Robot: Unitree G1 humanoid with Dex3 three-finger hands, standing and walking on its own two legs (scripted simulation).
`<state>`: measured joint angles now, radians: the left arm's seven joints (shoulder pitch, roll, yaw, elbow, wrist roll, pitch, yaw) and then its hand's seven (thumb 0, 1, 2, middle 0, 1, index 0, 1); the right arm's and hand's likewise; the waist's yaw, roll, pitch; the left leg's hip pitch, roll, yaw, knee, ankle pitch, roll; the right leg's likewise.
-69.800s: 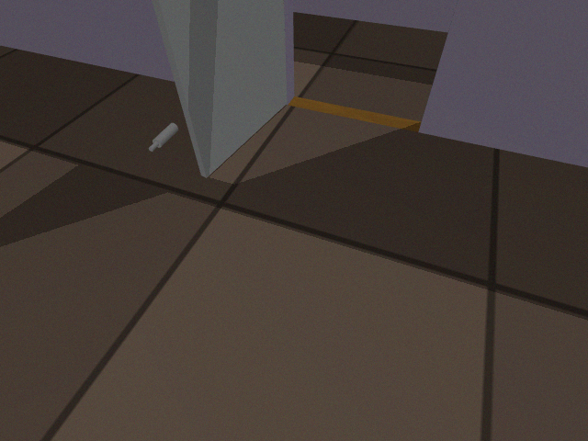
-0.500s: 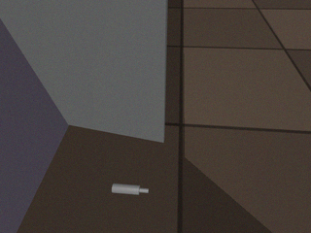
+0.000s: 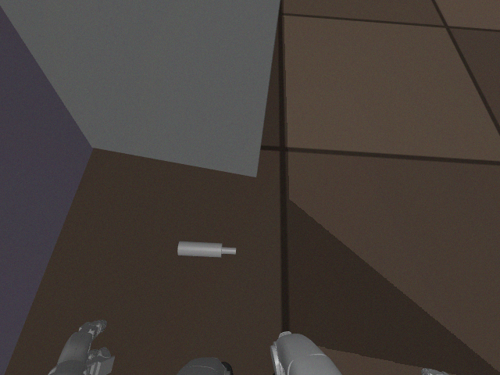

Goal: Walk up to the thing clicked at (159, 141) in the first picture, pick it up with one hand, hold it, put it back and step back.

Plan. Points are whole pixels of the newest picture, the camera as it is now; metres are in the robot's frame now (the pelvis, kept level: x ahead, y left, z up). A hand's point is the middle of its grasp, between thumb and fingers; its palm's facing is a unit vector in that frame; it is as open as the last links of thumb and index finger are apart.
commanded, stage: step back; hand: left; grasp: from above
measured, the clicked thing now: (207, 249) +0.53 +0.16 -0.74
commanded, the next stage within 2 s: none
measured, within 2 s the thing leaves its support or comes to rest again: neither
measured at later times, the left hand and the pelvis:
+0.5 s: hand out of the picture +0.04 +0.26 -0.14, palm faces -0.02 -0.92 -0.40, open 7.4 cm; pelvis -0.10 +0.00 +0.00, yaw +0 degrees
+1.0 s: hand out of the picture -0.16 +0.26 -0.16, palm faces -0.08 -0.91 -0.41, open 7.4 cm; pelvis -0.26 -0.02 -0.02, yaw -5 degrees
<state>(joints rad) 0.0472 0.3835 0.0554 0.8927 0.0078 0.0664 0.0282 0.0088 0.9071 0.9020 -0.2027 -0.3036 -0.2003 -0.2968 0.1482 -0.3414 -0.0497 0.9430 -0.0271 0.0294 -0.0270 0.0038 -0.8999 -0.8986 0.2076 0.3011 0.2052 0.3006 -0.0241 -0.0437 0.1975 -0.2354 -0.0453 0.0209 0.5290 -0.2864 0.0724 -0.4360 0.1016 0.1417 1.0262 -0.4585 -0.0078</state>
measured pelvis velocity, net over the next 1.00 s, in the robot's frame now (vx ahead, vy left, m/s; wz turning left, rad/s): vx -0.26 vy -0.02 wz -0.09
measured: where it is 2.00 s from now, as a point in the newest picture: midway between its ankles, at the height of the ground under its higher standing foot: outside the picture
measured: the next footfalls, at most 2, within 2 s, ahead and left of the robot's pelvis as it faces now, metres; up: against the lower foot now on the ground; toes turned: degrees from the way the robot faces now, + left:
right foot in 0.18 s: +0.00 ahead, -0.11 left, +0.00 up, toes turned +1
left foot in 0.56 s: -0.10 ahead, +0.13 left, +0.00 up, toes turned -2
